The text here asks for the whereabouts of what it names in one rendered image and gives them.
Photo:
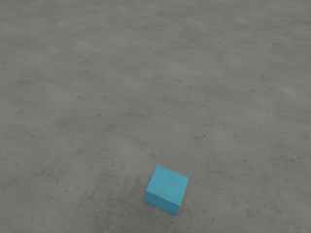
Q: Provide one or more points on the carton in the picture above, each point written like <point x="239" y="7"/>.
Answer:
<point x="166" y="190"/>

